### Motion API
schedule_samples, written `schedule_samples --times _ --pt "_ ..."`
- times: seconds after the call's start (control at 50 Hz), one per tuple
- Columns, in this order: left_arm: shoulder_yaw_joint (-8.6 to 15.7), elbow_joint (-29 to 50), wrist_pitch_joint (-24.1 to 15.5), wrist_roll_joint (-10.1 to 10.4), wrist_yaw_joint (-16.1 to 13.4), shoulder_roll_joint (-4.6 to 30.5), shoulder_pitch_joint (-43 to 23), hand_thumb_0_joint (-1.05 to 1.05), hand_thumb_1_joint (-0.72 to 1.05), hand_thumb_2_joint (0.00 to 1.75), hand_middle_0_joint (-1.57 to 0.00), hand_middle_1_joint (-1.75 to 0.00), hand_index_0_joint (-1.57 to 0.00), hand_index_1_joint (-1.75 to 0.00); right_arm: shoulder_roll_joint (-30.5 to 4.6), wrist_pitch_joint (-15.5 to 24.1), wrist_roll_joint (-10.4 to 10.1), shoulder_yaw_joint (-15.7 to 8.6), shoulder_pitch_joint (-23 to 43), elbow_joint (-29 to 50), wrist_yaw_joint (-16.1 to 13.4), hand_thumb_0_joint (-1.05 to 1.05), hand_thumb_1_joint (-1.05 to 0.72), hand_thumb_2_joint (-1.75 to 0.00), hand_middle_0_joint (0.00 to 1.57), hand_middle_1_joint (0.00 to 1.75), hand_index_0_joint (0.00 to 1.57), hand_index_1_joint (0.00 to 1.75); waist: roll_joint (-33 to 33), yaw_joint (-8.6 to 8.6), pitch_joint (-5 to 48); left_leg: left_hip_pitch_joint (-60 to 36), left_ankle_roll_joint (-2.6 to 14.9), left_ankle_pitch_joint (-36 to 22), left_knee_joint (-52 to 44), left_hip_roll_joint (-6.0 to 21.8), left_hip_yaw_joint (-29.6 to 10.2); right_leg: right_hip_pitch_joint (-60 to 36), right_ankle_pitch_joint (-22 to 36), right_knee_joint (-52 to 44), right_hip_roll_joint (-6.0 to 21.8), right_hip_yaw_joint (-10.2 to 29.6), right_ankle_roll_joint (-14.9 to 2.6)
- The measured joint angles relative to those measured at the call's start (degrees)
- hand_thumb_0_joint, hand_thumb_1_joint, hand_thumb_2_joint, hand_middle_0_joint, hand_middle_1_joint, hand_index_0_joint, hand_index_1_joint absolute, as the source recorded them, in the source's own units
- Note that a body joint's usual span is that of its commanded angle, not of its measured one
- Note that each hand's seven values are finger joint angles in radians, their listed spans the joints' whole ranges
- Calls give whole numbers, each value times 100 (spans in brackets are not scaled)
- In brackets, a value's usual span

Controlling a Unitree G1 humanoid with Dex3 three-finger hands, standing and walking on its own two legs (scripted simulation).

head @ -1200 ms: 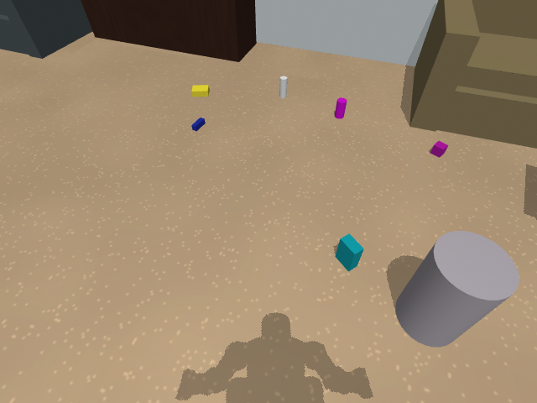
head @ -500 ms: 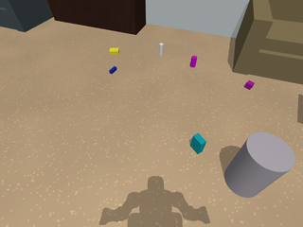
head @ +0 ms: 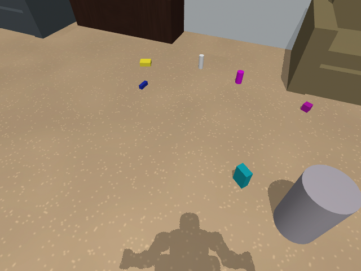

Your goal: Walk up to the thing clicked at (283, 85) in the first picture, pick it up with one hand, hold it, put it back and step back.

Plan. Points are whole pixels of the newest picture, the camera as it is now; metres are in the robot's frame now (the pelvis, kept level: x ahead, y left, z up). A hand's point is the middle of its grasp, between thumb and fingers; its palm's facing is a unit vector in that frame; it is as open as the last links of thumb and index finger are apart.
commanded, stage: walk up
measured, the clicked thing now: (201, 61) +2.16 -0.22 -0.71
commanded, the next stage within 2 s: none
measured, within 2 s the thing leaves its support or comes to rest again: neither
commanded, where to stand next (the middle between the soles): +0.82 +0.19 m, yaw +15 degrees
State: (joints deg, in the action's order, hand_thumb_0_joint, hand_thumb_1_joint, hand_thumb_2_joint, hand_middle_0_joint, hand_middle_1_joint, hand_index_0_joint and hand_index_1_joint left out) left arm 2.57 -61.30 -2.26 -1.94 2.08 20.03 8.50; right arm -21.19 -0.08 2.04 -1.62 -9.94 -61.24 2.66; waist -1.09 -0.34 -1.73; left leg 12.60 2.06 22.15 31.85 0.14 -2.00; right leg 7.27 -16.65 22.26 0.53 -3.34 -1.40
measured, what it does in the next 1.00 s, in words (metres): walks ahead: left foot, then right foot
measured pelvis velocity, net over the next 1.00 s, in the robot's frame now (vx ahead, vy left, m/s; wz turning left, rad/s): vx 0.39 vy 0.11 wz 0.24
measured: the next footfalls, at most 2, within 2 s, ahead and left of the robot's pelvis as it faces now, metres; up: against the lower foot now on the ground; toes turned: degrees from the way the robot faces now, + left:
left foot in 0.28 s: +0.18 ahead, +0.23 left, +0.00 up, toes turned +11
right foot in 0.76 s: +0.47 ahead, +0.02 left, +0.00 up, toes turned +7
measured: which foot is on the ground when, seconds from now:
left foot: up 0.00-0.26, down 0.28-0.80, up 0.82-1.00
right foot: down 0.00-0.30, up 0.32-0.74, down 0.76-1.00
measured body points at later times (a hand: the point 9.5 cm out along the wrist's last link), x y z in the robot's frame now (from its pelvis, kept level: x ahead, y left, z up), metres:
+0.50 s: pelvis +0.16 +0.12 -0.01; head +0.17 +0.15 +0.44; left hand +0.20 +0.45 -0.14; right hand +0.22 -0.19 -0.11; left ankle +0.15 +0.23 -0.75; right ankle +0.20 -0.03 -0.68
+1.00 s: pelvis +0.39 +0.11 -0.01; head +0.41 +0.09 +0.44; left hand +0.37 +0.42 -0.10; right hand +0.55 -0.18 -0.12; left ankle +0.38 +0.28 -0.67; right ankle +0.43 +0.02 -0.75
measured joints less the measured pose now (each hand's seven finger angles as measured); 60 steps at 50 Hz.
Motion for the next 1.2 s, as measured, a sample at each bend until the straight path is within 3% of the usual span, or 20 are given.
schedule_samples --times 0.06,0.1,0.2,0.26,0.28,0.32,0.38,0.42,0.5,0.58,0.72,0.76,0.8,0.86,0.92,1.02,1.08,1.2 --pt "144 255 -115 -48 -2 112 209 0 91 90 -21 -30 -21 -30 -132 -77 82 -125 -172 105 126 1 -91 -90 21 30 20 30 77 161 4 731 -55 102 1323 52 169 -91 227 -92 140 -84 -79" --pt "196 309 -135 -77 -3 175 358 0 90 90 -21 -30 -21 -30 -267 -62 76 -223 -232 202 207 1 -91 -90 21 30 20 30 34 204 -46 1050 -110 51 1607 205 135 -259 196 -204 191 -143 -36" --pt "275 367 -73 -106 73 469 651 0 90 90 -21 -30 -21 -30 -475 -15 36 -412 -376 465 351 1 -91 -90 20 30 20 30 38 176 -108 1296 -215 -428 957 622 109 -633 -144 -121 411 -362 196" --pt "305 425 -36 -89 111 638 734 1 90 90 -21 -30 -21 -30 -525 52 27 -482 -481 542 373 1 -91 -90 20 30 20 30 92 156 -67 1079 -232 -915 435 691 294 -698 -666 385 607 -493 289" --pt "310 442 -16 -88 112 689 751 1 90 90 -21 -30 -21 -30 -518 91 28 -507 -499 552 351 1 -91 -90 20 30 20 30 172 137 -56 1026 -271 -1045 452 599 365 -650 -922 713 751 -500 249" --pt "323 455 56 -74 85 747 741 1 91 90 -20 -30 -21 -30 -428 196 42 -518 -451 626 275 1 -91 -90 20 30 20 30 446 112 -148 1026 -236 -690 907 345 577 -214 -1301 2012 1044 -146 5" --pt "179 444 150 -2 75 663 603 1 91 90 -20 -30 -20 -29 -251 317 -65 -417 -540 788 200 1 -91 -90 20 30 20 30 386 -116 -210 818 -101 -437 911 264 486 715 -1310 3926 544 232 -147" --pt "101 517 108 88 103 635 471 1 91 90 -20 -30 -20 -29 -102 358 -94 -282 -675 825 150 1 -91 -90 20 30 20 30 453 -171 -242 469 -76 -545 470 163 468 1251 -857 4281 439 238 -177" --pt "63 773 41 160 185 532 296 1 91 90 -20 -30 -20 -29 56 440 -156 -116 -1023 870 96 1 -90 -90 21 30 20 30 533 -203 -266 -187 -41 -679 -300 -60 397 1930 -118 3719 521 229 -80" --pt "83 925 70 109 279 433 289 0 91 90 -20 -30 -21 -30 55 476 -137 -78 -1258 924 68 1 -90 -90 21 30 20 30 473 -182 -240 -691 14 -557 -687 -172 357 2201 236 2771 620 225 54" --pt "182 1002 78 73 333 366 205 1 91 90 -20 -30 -21 -30 -115 518 -127 -117 -1414 1165 -1 1 -90 -90 21 30 20 30 250 -214 -270 -1222 -173 53 -675 -142 242 1988 786 1317 502 130 -61" --pt "217 1053 23 78 315 343 199 1 91 90 -20 -30 -21 -30 -188 482 -128 -138 -1440 1231 -37 1 -90 -90 21 30 20 30 132 -193 -252 -1224 -228 437 -280 -38 190 1722 916 1063 339 27 -115" --pt "247 1119 -81 52 261 230 135 1 91 90 -20 -30 -21 -30 -262 411 -152 -169 -1324 1217 -95 1 -90 -90 21 30 20 30 -157 -161 -370 -850 -60 577 933 218 53 1613 703 1348 150 -190 -72" --pt "180 1273 -192 106 205 150 203 0 91 90 -20 -30 -21 -30 -262 347 -176 -92 -1125 1189 -142 1 -91 -90 21 30 20 30 -79 -12 -432 99 72 470 2935 -17 -64 1337 306 1490 256 -251 -101" --pt "93 1305 -218 143 161 34 463 0 91 90 -20 -30 -21 -30 -376 377 -211 -86 -919 1223 -99 1 -91 -90 21 30 20 30 -119 128 -398 863 95 6 3452 -21 -73 843 311 1029 252 -276 -84" --pt "54 1243 -220 118 148 69 956 0 91 90 -21 -30 -21 -30 -447 377 -175 -171 -668 1414 20 1 -91 -90 20 30 20 30 -167 225 -345 1607 -75 -629 2588 202 -214 261 250 468 97 -350 -118" --pt "91 1267 -195 67 155 175 1152 0 90 90 -21 -30 -21 -30 -401 329 -129 -182 -594 1423 78 1 -91 -90 20 30 20 30 -105 269 -349 1726 -174 -849 1658 333 -73 29 83 365 36 -449 -112" --pt "114 1345 -119 54 169 412 1418 1 90 90 -21 -30 -21 -30 -258 332 -79 -164 -521 1365 134 1 -91 -90 20 30 20 30 102 392 -319 1212 -89 -1289 220 321 408 -225 -667 844 43 -581 29"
